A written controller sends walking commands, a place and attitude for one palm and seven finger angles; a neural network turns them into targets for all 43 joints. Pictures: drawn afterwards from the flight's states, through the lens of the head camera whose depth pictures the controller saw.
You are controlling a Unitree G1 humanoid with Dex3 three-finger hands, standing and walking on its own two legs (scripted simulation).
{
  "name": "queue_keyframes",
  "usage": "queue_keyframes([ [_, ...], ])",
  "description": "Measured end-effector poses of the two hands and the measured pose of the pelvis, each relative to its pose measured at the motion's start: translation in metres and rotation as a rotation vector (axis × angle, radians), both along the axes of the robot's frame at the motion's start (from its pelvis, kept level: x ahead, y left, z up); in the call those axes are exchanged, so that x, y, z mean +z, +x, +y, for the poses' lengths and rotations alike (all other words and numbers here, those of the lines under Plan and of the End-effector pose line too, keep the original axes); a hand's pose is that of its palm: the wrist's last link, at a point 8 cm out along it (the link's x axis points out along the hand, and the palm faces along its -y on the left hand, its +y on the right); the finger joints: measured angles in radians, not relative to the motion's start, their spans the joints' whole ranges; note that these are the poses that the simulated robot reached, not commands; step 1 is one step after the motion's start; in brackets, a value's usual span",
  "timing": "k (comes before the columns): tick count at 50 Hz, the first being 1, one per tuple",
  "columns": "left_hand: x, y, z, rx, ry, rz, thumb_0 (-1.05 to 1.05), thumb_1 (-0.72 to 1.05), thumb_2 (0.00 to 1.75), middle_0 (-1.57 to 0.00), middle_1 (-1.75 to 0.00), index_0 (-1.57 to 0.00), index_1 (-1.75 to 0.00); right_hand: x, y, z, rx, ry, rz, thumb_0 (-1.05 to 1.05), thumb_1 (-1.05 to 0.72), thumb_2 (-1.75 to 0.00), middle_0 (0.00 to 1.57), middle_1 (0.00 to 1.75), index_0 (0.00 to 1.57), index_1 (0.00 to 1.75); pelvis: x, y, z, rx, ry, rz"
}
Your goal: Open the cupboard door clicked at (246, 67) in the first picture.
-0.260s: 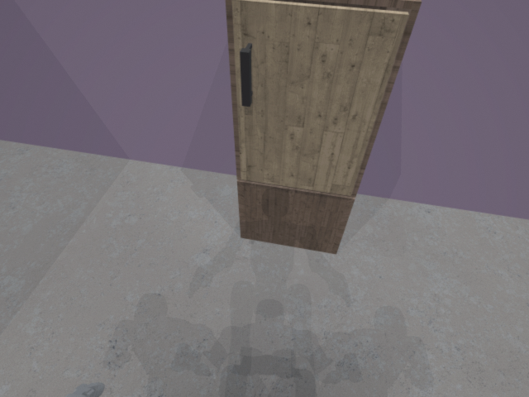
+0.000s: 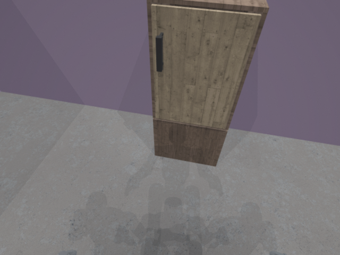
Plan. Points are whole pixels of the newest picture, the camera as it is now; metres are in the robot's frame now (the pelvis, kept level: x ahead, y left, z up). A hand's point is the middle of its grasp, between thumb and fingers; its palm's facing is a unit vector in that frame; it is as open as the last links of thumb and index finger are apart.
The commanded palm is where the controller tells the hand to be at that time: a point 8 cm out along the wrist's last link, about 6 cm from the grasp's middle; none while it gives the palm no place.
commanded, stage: stand and wait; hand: left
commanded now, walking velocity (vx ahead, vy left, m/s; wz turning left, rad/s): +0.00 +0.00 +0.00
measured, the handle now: (160, 52) +0.87 +0.10 +0.06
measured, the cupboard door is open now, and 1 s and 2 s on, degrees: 0 0 0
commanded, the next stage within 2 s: look at it before walking up in 0.62 s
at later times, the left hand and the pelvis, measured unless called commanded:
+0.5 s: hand out of the picture +0.05 +0.24 -0.15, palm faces -0.01 -0.94 -0.34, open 7.4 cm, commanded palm none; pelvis -0.01 -0.01 +0.00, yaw +0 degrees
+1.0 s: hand out of the picture +0.07 +0.22 -0.15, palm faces -0.02 -0.94 -0.33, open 7.4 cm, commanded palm none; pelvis -0.01 -0.02 +0.01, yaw +0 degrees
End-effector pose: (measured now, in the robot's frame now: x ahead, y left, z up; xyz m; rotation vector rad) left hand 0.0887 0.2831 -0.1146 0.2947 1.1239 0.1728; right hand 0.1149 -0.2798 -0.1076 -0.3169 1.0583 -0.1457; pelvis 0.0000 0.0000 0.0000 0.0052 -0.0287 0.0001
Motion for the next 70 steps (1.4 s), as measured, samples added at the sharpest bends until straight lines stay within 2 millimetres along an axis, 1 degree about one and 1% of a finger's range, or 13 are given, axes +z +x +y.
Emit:
queue_keyframes([
  [4, -0.002, -0.013, -0.001, 0.013, 0.000, 0.030, 0.01, 0.90, 0.90, -0.20, -0.30, -0.20, -0.30, -0.002, -0.011, -0.004, -0.010, -0.003, 0.032, 0.01, -0.90, -0.90, 0.20, 0.30, 0.21, 0.30, 0.001, -0.002, -0.002, 0.001, 0.000, -0.001],
  [13, -0.003, -0.039, 0.001, 0.038, 0.017, 0.098, 0.01, 0.90, 0.90, -0.20, -0.30, -0.20, -0.30, -0.009, -0.045, -0.017, -0.042, -0.011, 0.122, 0.01, -0.90, -0.90, 0.20, 0.30, 0.21, 0.30, 0.003, -0.007, -0.008, 0.002, -0.001, -0.004],
  [18, -0.002, -0.046, 0.001, 0.041, 0.024, 0.115, 0.01, 0.90, 0.90, -0.20, -0.30, -0.20, -0.30, -0.011, -0.059, -0.022, -0.054, -0.011, 0.156, 0.01, -0.90, -0.90, 0.20, 0.30, 0.20, 0.30, 0.004, -0.010, -0.010, 0.003, 0.000, -0.004],
  [23, -0.001, -0.046, -0.002, 0.039, 0.025, 0.114, 0.01, 0.90, 0.90, -0.20, -0.30, -0.20, -0.30, -0.012, -0.067, -0.024, -0.059, -0.008, 0.172, 0.01, -0.90, -0.90, 0.20, 0.30, 0.20, 0.30, 0.004, -0.012, -0.013, 0.003, 0.000, -0.003],
  [29, 0.000, -0.041, -0.007, 0.030, 0.021, 0.099, 0.01, 0.90, 0.90, -0.20, -0.30, -0.20, -0.30, -0.013, -0.068, -0.025, -0.060, -0.001, 0.169, 0.01, -0.90, -0.90, 0.20, 0.30, 0.20, 0.30, 0.004, -0.013, -0.015, 0.001, 0.000, -0.002],
  [44, 0.002, -0.029, -0.015, 0.016, 0.013, 0.069, 0.01, 0.90, 0.90, -0.20, -0.30, -0.20, -0.30, -0.010, -0.058, -0.028, -0.059, 0.001, 0.141, 0.01, -0.90, -0.90, 0.20, 0.30, 0.20, 0.30, 0.005, -0.012, -0.020, -0.003, 0.000, -0.001],
  [70, 0.002, -0.036, -0.012, 0.024, 0.021, 0.099, 0.01, 0.90, 0.90, -0.20, -0.30, -0.20, -0.30, -0.009, -0.056, -0.030, -0.062, -0.005, 0.147, 0.01, -0.90, -0.90, 0.20, 0.30, 0.20, 0.30, 0.006, -0.009, -0.020, -0.013, -0.002, -0.002],
])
